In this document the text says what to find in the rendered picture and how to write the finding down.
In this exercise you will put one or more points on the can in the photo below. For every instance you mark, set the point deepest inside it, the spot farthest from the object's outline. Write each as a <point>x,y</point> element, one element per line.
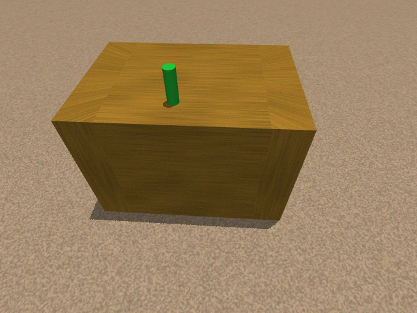
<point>170,82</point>

